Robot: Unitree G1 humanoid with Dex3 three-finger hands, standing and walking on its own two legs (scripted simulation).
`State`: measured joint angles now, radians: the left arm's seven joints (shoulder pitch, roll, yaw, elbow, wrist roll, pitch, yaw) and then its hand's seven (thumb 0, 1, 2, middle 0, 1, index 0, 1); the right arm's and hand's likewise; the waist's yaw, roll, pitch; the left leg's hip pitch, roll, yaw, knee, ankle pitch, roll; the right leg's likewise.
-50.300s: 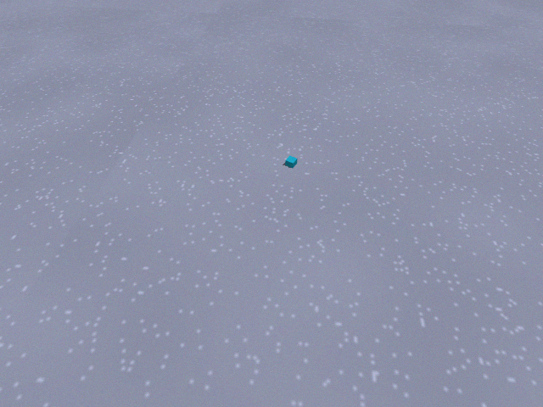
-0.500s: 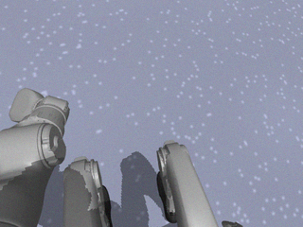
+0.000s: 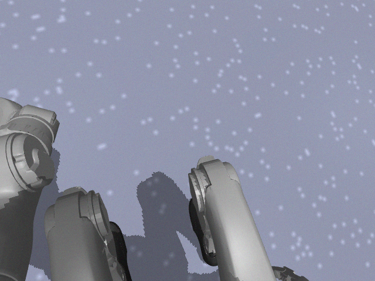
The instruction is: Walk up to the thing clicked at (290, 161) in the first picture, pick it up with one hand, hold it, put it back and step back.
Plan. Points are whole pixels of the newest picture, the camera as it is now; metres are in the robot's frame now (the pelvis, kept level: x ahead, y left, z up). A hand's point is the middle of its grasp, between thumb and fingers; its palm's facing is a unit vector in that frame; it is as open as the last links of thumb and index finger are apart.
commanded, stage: crouch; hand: left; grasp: from above
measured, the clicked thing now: (31, 127) +0.48 +0.26 -0.20
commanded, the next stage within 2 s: lower in 0.34 s
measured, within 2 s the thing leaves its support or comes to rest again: rests again in 1.60 s
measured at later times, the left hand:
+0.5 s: hand (32, 128) +0.48 +0.26 -0.19, palm faces -0.14 -0.44 -0.89, open 7.4 cm
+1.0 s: hand (47, 130) +0.48 +0.25 -0.23, palm faces -0.15 -0.44 -0.89, open 7.5 cm
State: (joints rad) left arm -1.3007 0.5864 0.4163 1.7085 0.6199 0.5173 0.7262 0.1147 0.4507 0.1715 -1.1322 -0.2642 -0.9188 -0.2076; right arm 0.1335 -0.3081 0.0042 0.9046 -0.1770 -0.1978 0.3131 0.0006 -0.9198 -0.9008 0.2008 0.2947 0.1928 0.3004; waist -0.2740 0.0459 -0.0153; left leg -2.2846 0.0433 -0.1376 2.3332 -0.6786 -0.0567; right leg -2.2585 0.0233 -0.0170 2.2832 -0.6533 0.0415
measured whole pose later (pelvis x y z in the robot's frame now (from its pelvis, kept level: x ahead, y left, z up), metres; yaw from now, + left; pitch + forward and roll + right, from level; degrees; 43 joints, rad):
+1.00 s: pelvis +0.00 +0.01 -0.02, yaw -5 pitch +31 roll -10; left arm -1.35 0.80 0.39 1.81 0.63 0.44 0.82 0.07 0.44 0.21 -1.08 -0.33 -0.88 -0.24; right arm 0.13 -0.37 0.16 0.83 -0.24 -0.25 0.44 0.00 -0.93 -0.90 0.20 0.30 0.19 0.30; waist -0.39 -0.05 0.18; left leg -2.31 0.03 -0.24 2.44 -0.69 -0.05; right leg -2.23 0.03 -0.10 2.31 -0.64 0.06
